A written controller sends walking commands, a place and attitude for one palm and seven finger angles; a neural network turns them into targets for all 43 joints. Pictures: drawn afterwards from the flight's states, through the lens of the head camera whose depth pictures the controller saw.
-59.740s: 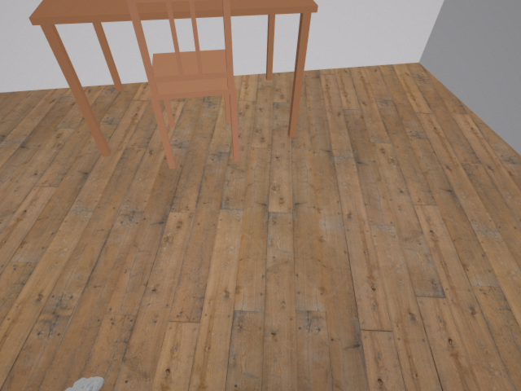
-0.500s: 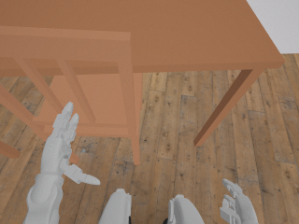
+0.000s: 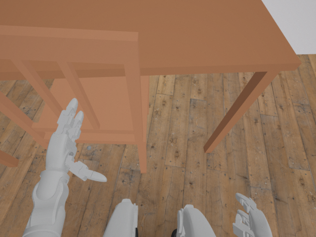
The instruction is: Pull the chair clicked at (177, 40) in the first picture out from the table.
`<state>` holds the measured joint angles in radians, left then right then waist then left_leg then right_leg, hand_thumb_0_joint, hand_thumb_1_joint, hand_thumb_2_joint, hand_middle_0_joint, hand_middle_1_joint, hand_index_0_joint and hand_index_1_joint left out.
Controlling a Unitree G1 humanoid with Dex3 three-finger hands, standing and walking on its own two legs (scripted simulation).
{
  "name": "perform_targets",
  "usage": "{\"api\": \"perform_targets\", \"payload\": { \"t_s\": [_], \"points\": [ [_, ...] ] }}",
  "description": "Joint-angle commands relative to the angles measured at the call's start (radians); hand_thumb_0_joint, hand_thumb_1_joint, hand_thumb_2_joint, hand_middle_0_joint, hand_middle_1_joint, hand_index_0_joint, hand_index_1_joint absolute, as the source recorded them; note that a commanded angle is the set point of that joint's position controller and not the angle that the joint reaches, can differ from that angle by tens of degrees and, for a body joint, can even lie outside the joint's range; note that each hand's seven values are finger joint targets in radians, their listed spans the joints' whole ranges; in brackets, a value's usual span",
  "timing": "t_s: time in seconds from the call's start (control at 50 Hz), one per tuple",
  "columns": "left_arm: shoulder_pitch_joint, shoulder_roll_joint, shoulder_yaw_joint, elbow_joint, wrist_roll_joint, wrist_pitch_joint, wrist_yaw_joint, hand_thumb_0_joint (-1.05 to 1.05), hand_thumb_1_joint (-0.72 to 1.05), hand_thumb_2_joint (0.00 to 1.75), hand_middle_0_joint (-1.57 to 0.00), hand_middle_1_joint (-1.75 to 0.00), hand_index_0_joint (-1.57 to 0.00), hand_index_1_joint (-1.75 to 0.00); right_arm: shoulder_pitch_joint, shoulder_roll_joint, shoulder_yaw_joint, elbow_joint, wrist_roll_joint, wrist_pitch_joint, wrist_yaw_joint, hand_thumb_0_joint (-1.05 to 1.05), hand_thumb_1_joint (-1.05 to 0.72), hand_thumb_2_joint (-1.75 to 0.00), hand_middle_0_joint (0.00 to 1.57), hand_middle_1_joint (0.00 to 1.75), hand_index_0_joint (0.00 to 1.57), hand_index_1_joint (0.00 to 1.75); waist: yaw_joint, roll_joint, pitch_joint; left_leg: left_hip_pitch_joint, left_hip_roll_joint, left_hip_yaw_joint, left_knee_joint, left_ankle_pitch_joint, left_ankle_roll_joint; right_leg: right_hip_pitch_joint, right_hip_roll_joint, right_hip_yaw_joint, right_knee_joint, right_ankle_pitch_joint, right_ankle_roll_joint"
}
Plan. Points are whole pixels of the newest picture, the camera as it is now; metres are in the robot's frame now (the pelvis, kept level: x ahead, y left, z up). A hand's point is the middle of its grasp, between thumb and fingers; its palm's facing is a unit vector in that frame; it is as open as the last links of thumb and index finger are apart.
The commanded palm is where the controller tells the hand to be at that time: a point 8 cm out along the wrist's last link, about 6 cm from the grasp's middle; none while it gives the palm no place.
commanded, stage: push the fingers through the gap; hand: left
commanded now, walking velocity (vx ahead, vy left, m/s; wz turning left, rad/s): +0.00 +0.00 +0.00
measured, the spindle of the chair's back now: (49, 99) +0.43 +0.29 +0.04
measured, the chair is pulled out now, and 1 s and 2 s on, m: -0.09 -0.09 -0.09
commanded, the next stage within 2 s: hook a spindle and tug to test in 1.30 s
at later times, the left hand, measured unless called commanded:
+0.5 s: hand (92, 128) +0.37 +0.18 +0.03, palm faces +0.01 -1.00 -0.04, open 17.0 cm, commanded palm +0.35 +0.23 +0.03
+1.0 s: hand (95, 111) +0.42 +0.18 +0.02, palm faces +0.02 -1.00 -0.03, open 17.0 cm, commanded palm +0.39 +0.23 +0.03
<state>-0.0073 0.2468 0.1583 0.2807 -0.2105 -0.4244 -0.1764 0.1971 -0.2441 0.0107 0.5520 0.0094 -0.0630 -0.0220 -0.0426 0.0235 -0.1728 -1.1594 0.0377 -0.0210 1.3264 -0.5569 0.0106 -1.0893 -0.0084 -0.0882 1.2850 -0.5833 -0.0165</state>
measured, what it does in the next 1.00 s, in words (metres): stands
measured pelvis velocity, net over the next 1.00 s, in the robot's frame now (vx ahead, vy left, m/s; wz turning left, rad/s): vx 0.00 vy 0.00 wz -0.02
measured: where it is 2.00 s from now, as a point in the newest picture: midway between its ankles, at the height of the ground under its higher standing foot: outside the picture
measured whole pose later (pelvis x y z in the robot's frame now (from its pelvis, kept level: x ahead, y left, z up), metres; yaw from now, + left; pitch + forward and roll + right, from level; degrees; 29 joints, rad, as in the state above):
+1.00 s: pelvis +0.00 +0.00 +0.00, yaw -1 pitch +24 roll -3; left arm -0.43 0.30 0.26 0.71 -0.17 -0.47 -0.17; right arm 0.24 -0.25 0.01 0.61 0.00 0.01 -0.01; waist -0.09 0.02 -0.16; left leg -1.19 0.04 0.00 1.30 -0.54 0.02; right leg -1.13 0.00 -0.07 1.26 -0.56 -0.01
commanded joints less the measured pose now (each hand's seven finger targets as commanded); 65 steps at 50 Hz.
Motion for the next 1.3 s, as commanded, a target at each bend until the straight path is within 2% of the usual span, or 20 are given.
{"api": "perform_targets", "payload": {
  "t_s": [0.0, 0.06, 0.14, 0.2, 0.26, 0.36, 0.42, 0.46, 0.5, 0.56, 0.66, 0.78, 0.82, 0.86, 0.88, 0.94, 0.98, 1.1, 1.16, 1.28],
  "points": [
    [-0.186, 0.14, 0.07, -0.207, -0.012, -0.064, 0.007, 0.0, -0.5, 0.3, -0.06, -0.08, -0.06, -0.08, 0.021, -0.148, -0.059, -0.123, 0.003, -0.034, -0.012, 0.0, -0.9, -0.9, 0.2, 0.3, 0.2, 0.3, 0.002, 0.064, -0.386, 0.338, -0.025, -0.027, -0.196, 0.309, 0.012, 0.174, 0.028, 0.043, -0.182, 0.276, -0.012],
    [-0.225, 0.118, 0.041, -0.182, -0.004, -0.056, 0.012, 0.0, -0.5, 0.3, -0.06, -0.08, -0.06, -0.08, 0.026, -0.149, -0.059, -0.115, 0.003, -0.029, -0.008, 0.0, -0.9, -0.9, 0.2, 0.3, 0.2, 0.3, -0.014, 0.058, -0.375, 0.349, -0.022, -0.031, -0.196, 0.308, 0.012, 0.155, 0.028, 0.039, -0.187, 0.272, -0.009],
    [-0.249, 0.151, 0.079, -0.123, -0.004, -0.059, 0.019, 0.0, -0.5, 0.3, -0.06, -0.08, -0.06, -0.08, 0.033, -0.153, -0.058, -0.108, 0.003, -0.021, -0.011, 0.0, -0.9, -0.9, 0.2, 0.3, 0.2, 0.3, -0.013, 0.019, -0.355, 0.3, -0.026, -0.023, -0.193, 0.284, 0.015, 0.177, 0.029, 0.046, -0.193, 0.267, -0.009],
    [-0.294, 0.117, 0.048, -0.107, 0.002, -0.072, 0.02, 0.0, -0.5, 0.3, -0.06, -0.08, -0.06, -0.08, 0.033, -0.149, -0.059, -0.103, 0.003, -0.02, -0.007, 0.0, -0.9, -0.9, 0.2, 0.3, 0.2, 0.3, -0.018, 0.047, -0.352, 0.329, -0.025, -0.025, -0.2, 0.283, 0.01, 0.151, 0.026, 0.041, -0.194, 0.257, -0.01],
    [-0.367, 0.156, 0.084, -0.05, 0.007, -0.079, 0.025, 0.0, -0.5, 0.3, -0.06, -0.08, -0.06, -0.08, 0.04, -0.157, -0.059, -0.089, 0.002, -0.014, -0.011, 0.0, -0.9, -0.9, 0.2, 0.3, 0.2, 0.3, -0.028, 0.015, -0.343, 0.303, -0.024, -0.026, -0.195, 0.258, 0.013, 0.144, 0.028, 0.046, -0.196, 0.239, -0.007],
    [-0.391, 0.165, 0.097, -0.039, 0.007, -0.091, 0.021, 0.0, -0.5, 0.3, -0.06, -0.08, -0.06, -0.08, 0.052, -0.156, -0.061, -0.084, 0.0, -0.008, -0.009, 0.0, -0.9, -0.9, 0.2, 0.3, 0.2, 0.3, -0.013, 0.063, -0.415, 0.369, -0.022, -0.027, -0.199, 0.333, 0.005, 0.154, 0.027, 0.044, -0.185, 0.291, -0.012],
    [-0.421, 0.15, 0.08, -0.021, 0.006, -0.088, 0.018, 0.0, -0.5, 0.3, -0.06, -0.08, -0.06, -0.08, 0.056, -0.154, -0.061, -0.079, 0.002, -0.001, -0.005, 0.0, -0.9, -0.9, 0.2, 0.3, 0.2, 0.3, -0.021, 0.056, -0.405, 0.358, -0.022, -0.022, -0.199, 0.331, 0.006, 0.166, 0.026, 0.047, -0.19, 0.301, -0.009],
    [-0.418, 0.18, 0.114, 0.034, 0.01, -0.083, 0.022, 0.0, -0.5, 0.3, -0.06, -0.08, -0.06, -0.08, 0.063, -0.158, -0.06, -0.076, 0.002, 0.005, -0.005, 0.0, -0.9, -0.9, 0.2, 0.3, 0.2, 0.3, -0.018, 0.032, -0.385, 0.332, -0.022, -0.022, -0.2, 0.324, 0.006, 0.167, 0.028, 0.046, -0.19, 0.299, -0.01],
    [-0.48, 0.158, 0.091, 0.053, 0.01, -0.085, 0.021, 0.0, -0.5, 0.3, -0.06, -0.08, -0.06, -0.08, 0.062, -0.156, -0.059, -0.071, 0.003, 0.009, -0.005, 0.0, -0.9, -0.9, 0.2, 0.3, 0.2, 0.3, -0.033, 0.028, -0.364, 0.311, -0.025, -0.017, -0.196, 0.291, 0.008, 0.16, 0.026, 0.052, -0.198, 0.28, -0.006],
    [-0.539, 0.206, 0.133, 0.082, 0.017, -0.1, 0.025, 0.0, -0.5, 0.3, -0.06, -0.08, -0.06, -0.08, 0.072, -0.161, -0.059, -0.061, 0.0, 0.012, -0.01, 0.0, -0.9, -0.9, 0.2, 0.3, 0.2, 0.3, -0.031, 0.032, -0.391, 0.318, -0.025, -0.018, -0.189, 0.296, 0.009, 0.155, 0.027, 0.056, -0.192, 0.28, -0.008],
    [-0.579, 0.202, 0.128, 0.108, 0.019, -0.113, 0.015, 0.0, -0.5, 0.3, -0.06, -0.08, -0.06, -0.08, 0.088, -0.161, -0.062, -0.05, -0.003, 0.017, -0.007, 0.0, -0.9, -0.9, 0.2, 0.3, 0.2, 0.3, -0.03, 0.066, -0.44, 0.363, -0.022, -0.019, -0.183, 0.357, 0.004, 0.154, 0.026, 0.052, -0.184, 0.322, -0.009],
    [-0.646, 0.233, 0.151, 0.195, 0.021, -0.106, 0.008, 0.0, -0.5, 0.3, -0.06, -0.08, -0.06, -0.08, 0.097, -0.164, -0.058, -0.042, -0.001, 0.034, -0.006, 0.0, -0.9, -0.9, 0.2, 0.3, 0.2, 0.3, -0.04, 0.043, -0.415, 0.313, -0.025, -0.017, -0.183, 0.315, 0.008, 0.159, 0.027, 0.058, -0.189, 0.3, -0.007],
    [-0.679, 0.212, 0.133, 0.191, 0.022, -0.112, 0.008, 0.0, -0.5, 0.3, -0.06, -0.08, -0.06, -0.08, 0.102, -0.162, -0.059, -0.04, -0.001, 0.036, -0.005, 0.0, -0.9, -0.9, 0.2, 0.3, 0.2, 0.3, -0.046, 0.056, -0.429, 0.34, -0.024, -0.018, -0.181, 0.328, 0.007, 0.147, 0.027, 0.056, -0.191, 0.304, -0.007],
    [-0.709, 0.25, 0.159, 0.207, 0.027, -0.119, 0.009, 0.0, -0.5, 0.3, -0.06, -0.08, -0.06, -0.08, 0.116, -0.168, -0.06, -0.032, -0.003, 0.038, -0.007, 0.0, -0.9, -0.9, 0.2, 0.3, 0.2, 0.3, -0.048, 0.046, -0.44, 0.339, -0.021, -0.022, -0.176, 0.354, 0.007, 0.15, 0.028, 0.055, -0.182, 0.325, -0.008],
    [-0.715, 0.221, 0.133, 0.207, 0.029, -0.12, 0.007, 0.0, -0.5, 0.3, -0.06, -0.08, -0.06, -0.08, 0.115, -0.164, -0.059, -0.034, -0.004, 0.04, -0.004, 0.0, -0.9, -0.9, 0.2, 0.3, 0.2, 0.3, -0.048, 0.078, -0.445, 0.358, -0.022, -0.022, -0.179, 0.361, 0.005, 0.138, 0.028, 0.054, -0.183, 0.324, -0.009],
    [-0.708, 0.221, 0.134, 0.214, 0.029, -0.121, 0.008, 0.0, -0.5, 0.3, -0.06, -0.08, -0.06, -0.08, 0.123, -0.166, -0.061, -0.033, -0.005, 0.044, 0.001, 0.0, -0.9, -0.9, 0.2, 0.3, 0.2, 0.3, -0.046, 0.08, -0.459, 0.375, -0.02, -0.027, -0.182, 0.372, 0.004, 0.135, 0.03, 0.05, -0.182, 0.322, -0.011],
    [-0.647, 0.24, 0.162, 0.224, 0.029, -0.116, 0.014, 0.0, -0.5, 0.3, -0.06, -0.08, -0.06, -0.08, 0.124, -0.167, -0.065, -0.039, -0.003, 0.053, 0.004, 0.0, -0.9, -0.9, 0.2, 0.3, 0.2, 0.3, -0.031, 0.045, -0.469, 0.367, -0.019, -0.02, -0.187, 0.387, 0.004, 0.172, 0.03, 0.052, -0.186, 0.348, -0.009],
    [-0.683, 0.186, 0.111, 0.203, 0.034, -0.124, 0.026, 0.0, -0.5, 0.3, -0.06, -0.08, -0.06, -0.08, 0.119, -0.161, -0.064, -0.038, -0.002, 0.061, 0.009, 0.0, -0.9, -0.9, 0.2, 0.3, 0.2, 0.3, -0.052, 0.054, -0.427, 0.367, -0.02, -0.021, -0.195, 0.354, 0.005, 0.144, 0.031, 0.049, -0.198, 0.318, -0.007],
    [-0.702, 0.199, 0.113, 0.175, 0.045, -0.139, 0.035, 0.0, -0.5, 0.3, -0.06, -0.08, -0.06, -0.08, 0.124, -0.164, -0.067, -0.032, -0.006, 0.059, 0.008, 0.0, -0.9, -0.9, 0.2, 0.3, 0.2, 0.3, -0.049, 0.08, -0.461, 0.407, -0.016, -0.028, -0.192, 0.388, 0.001, 0.13, 0.031, 0.046, -0.188, 0.33, -0.011],
    [-0.701, 0.197, 0.111, 0.214, 0.048, -0.138, 0.038, 0.0, -0.5, 0.3, -0.06, -0.08, -0.06, -0.08, 0.121, -0.165, -0.065, -0.028, -0.007, 0.065, 0.007, 0.0, -0.9, -0.9, 0.2, 0.3, 0.2, 0.3, -0.059, 0.039, -0.424, 0.373, -0.019, -0.028, -0.194, 0.351, 0.004, 0.135, 0.032, 0.046, -0.196, 0.31, -0.009]
  ]
}}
